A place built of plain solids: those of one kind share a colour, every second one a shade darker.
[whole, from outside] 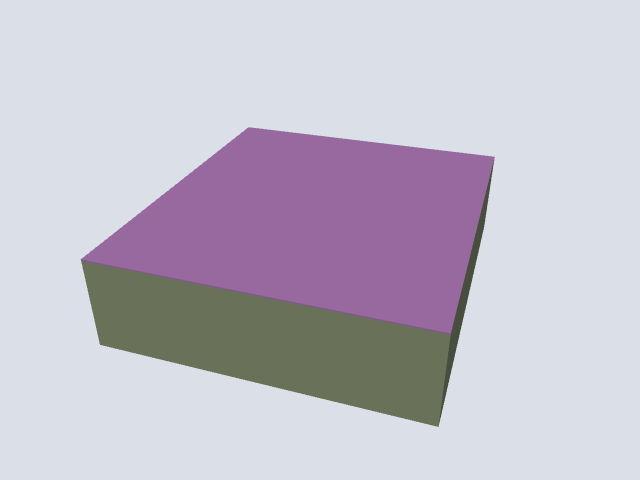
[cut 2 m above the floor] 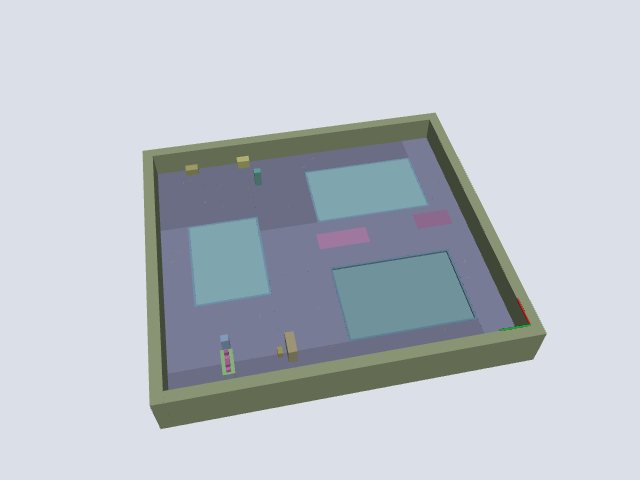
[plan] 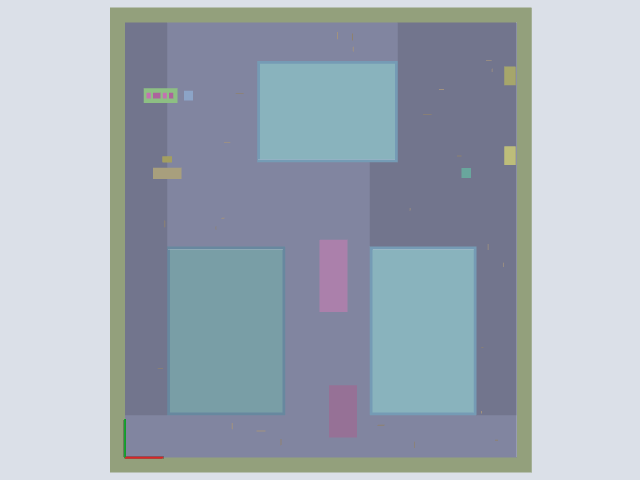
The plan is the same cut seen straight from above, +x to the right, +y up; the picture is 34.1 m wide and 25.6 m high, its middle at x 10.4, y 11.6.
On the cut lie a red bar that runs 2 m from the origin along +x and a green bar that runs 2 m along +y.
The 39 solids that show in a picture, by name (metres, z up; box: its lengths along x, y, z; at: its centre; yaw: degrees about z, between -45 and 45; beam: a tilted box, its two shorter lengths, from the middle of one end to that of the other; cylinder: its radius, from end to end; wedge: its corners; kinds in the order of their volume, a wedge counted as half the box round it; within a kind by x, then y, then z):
{
 "wall_1": {"box": [0.8, 23.2, 6.68], "at": [-0.4, 11.6, 2.04]},
 "wall_2": {"box": [22.5, 0.8, 6.68], "at": [10.45, -0.4, 2.04]},
 "wall_3": {"box": [22.5, 0.8, 6.68], "at": [10.45, 23.6, 2.04]},
 "wall_4": {"box": [0.8, 23.2, 6.68], "at": [21.3, 11.6, 2.04]},
 "floor_deck_1": {"box": [2.25, 20.95, 1.3], "at": [1.12, 12.72, -0.65]},
 "floor_deck_2": {"box": [4.8, 7.45, 1.3], "at": [4.65, 19.48, -0.65]},
 "floor_deck_3": {"box": [6.3, 4.5, 1.3], "at": [5.4, 13.5, -0.65]},
 "floor_deck_4": {"box": [20.9, 2.25, 1.3], "at": [10.45, 1.12, -0.65]},
 "floor_deck_5": {"box": [4.5, 13.5, 1.3], "at": [10.8, 9.0, -0.65]},
 "floor_deck_6": {"box": [7.5, 2.05, 1.3], "at": [10.8, 22.18, -0.65]},
 "floor_deck_7": {"box": [5.7, 4.5, 1.3], "at": [15.9, 13.5, -0.65]},
 "floor_deck_8": {"box": [4.2, 7.45, 1.3], "at": [16.65, 19.48, -0.65]},
 "floor_deck_9": {"box": [2.15, 20.95, 1.3], "at": [19.82, 12.72, -0.65]},
 "floor_lift_1": {"box": [6.0, 8.7, 1.14], "at": [5.4, 6.75, -0.73]},
 "floor_lift_2": {"box": [7.2, 5.1, 1.3], "at": [10.8, 18.45, -0.65]},
 "floor_lift_3": {"box": [5.4, 8.7, 1.3], "at": [15.9, 6.75, -0.65]},
 "ceil_1": {"box": [22.5, 24.8, 0.1], "at": [10.45, 11.6, 5.33]},
 "floor_trim_1": {"box": [0.15, 8.7, 1.3], "at": [2.33, 6.75, -0.65]},
 "floor_trim_2": {"box": [6.15, 0.15, 1.3], "at": [5.33, 11.18, -0.65]},
 "floor_trim_3": {"box": [6.3, 0.15, 1.3], "at": [5.4, 2.33, -0.65]},
 "floor_trim_4": {"box": [0.15, 5.1, 1.3], "at": [7.12, 18.45, -0.65]},
 "floor_trim_5": {"box": [0.15, 8.85, 1.3], "at": [8.47, 6.82, -0.65]},
 "floor_trim_6": {"box": [7.35, 0.15, 1.3], "at": [10.73, 21.07, -0.65]},
 "floor_trim_7": {"box": [7.5, 0.15, 1.3], "at": [10.8, 15.82, -0.65]},
 "floor_trim_8": {"box": [0.15, 8.7, 1.3], "at": [13.12, 6.75, -0.65]},
 "floor_trim_9": {"box": [0.15, 5.25, 1.3], "at": [14.47, 18.52, -0.65]},
 "floor_trim_10": {"box": [5.55, 0.15, 1.3], "at": [15.83, 11.18, -0.65]},
 "floor_trim_11": {"box": [5.7, 0.15, 1.3], "at": [15.9, 2.33, -0.65]},
 "floor_trim_12": {"box": [0.15, 8.85, 1.3], "at": [18.68, 6.82, -0.65]},
 "piano_piano_1": {"box": [1.52, 0.6, 1.26], "at": [2.25, 15.15, 0.63]},
 "case_wall_1": {"box": [0.62, 1.0, 0.74], "at": [20.53, 16.1, 0.37]},
 "case_wall_2": {"box": [0.62, 1.0, 0.56], "at": [20.53, 20.35, 0.28]},
 "vinyl_1": {"box": [1.5, 3.85, 0.05], "at": [11.12, 9.69, -0.02]},
 "vinyl_2": {"box": [1.5, 2.8, 0.05], "at": [11.63, 2.46, -0.02]},
 "chairs_stray_1": {"box": [0.5, 0.54, 1.42], "at": [18.2, 15.17, 0.71]},
 "chairs_props_1": {"box": [0.48, 0.52, 1.24], "at": [3.39, 19.3, 0.62]},
 "stool_piano_1": {"box": [0.52, 0.34, 0.48], "at": [2.25, 15.9, 0.24]},
 "table_props_1": {"box": [1.8, 0.8, 0.05], "at": [1.9, 19.3, 0.76]},
 "prop_props_1": {"box": [0.4, 0.3, 0.34], "at": [1.69, 19.3, 0.95]}
}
